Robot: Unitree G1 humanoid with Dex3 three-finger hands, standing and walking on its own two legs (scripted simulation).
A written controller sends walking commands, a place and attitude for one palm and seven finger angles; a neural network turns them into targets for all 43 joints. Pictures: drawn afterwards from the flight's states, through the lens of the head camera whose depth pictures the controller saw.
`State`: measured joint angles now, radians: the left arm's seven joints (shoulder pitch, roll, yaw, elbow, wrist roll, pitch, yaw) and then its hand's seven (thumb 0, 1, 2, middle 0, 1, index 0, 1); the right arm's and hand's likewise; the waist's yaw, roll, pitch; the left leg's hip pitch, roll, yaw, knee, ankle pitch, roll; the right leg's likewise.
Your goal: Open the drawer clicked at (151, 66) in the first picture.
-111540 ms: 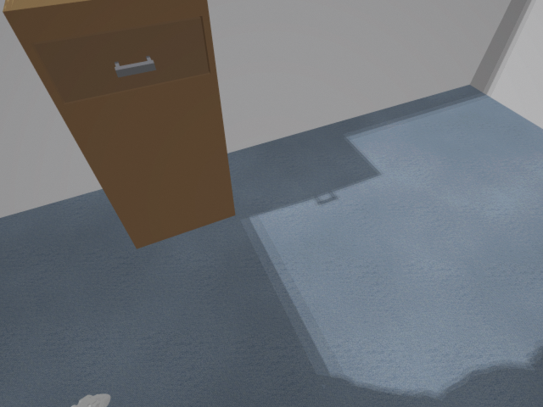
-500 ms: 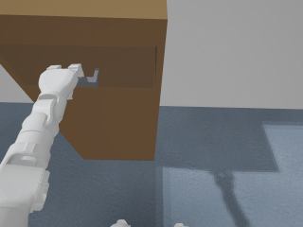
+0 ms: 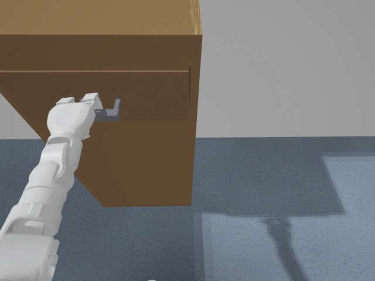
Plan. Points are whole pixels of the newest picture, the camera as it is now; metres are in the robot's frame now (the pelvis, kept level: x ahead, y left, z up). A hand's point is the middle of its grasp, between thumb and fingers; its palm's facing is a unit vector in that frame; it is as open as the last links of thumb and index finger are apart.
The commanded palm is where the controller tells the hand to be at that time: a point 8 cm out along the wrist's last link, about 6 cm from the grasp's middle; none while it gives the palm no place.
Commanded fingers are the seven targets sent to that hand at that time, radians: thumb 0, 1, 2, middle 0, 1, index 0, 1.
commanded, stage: pull the drawer open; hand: left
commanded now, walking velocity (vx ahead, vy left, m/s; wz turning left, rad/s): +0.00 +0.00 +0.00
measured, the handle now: (98, 108) +0.48 +0.21 +0.07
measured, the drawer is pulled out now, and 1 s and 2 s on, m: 0.01 0.12 0.30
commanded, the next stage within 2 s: none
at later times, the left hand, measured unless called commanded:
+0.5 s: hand (80, 141) +0.41 +0.24 +0.05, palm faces -0.04 -0.04 -1.00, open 5.5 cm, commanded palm +0.37 +0.23 +0.09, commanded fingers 0.00 0.90 0.90 -0.40 -1.35 -0.40 -1.35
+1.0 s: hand (71, 180) +0.32 +0.23 +0.04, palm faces +0.03 -0.09 -1.00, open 5.7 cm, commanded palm +0.26 +0.24 +0.09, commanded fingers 0.00 0.90 0.90 -0.40 -1.35 -0.40 -1.35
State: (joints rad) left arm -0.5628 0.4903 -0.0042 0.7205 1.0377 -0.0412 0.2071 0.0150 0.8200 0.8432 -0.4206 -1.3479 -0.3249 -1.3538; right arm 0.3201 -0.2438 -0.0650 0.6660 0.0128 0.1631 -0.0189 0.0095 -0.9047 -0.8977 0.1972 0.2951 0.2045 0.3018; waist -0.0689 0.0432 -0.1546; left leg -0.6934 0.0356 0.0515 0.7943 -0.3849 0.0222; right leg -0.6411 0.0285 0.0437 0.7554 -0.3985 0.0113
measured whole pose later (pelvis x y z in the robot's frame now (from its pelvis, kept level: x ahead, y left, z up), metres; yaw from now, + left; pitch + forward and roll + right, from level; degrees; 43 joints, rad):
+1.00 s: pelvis +0.02 -0.01 +0.01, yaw +1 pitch +11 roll +0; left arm 0.04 0.43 0.00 0.14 0.98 0.02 0.24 0.02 0.81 0.83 -0.41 -1.35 -0.28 -1.35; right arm 0.17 -0.25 -0.04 0.62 0.01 0.11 -0.02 0.01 -0.91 -0.90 0.20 0.29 0.20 0.30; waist -0.01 0.05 -0.13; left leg -0.52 0.03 0.05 0.71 -0.38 0.00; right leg -0.47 0.02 0.04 0.70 -0.41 0.00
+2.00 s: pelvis -0.01 -0.02 -0.01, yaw +1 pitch +9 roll +1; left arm 0.74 0.46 0.09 -0.33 0.96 -0.10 0.42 0.00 0.78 0.83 -0.42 -1.35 -0.28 -1.32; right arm 0.12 -0.25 -0.03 0.56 -0.04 0.09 0.01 0.02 -0.91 -0.90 0.19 0.29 0.20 0.30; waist 0.07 0.06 -0.12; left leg -0.59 0.03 0.04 0.85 -0.41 -0.01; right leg -0.57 0.03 0.03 0.87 -0.47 -0.02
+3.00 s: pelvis -0.02 -0.02 +0.00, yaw +3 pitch +8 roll +0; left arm 0.57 0.46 0.07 -0.26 0.94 -0.09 0.35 0.00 -0.45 0.32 -0.33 -1.20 -0.36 -1.27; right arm 0.12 -0.23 -0.01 0.59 -0.03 0.08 -0.03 0.01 -0.90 -0.90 0.20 0.30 0.20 0.30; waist 0.08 0.06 -0.09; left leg -0.58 0.02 0.00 0.83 -0.39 -0.01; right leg -0.53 0.02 -0.01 0.83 -0.44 -0.02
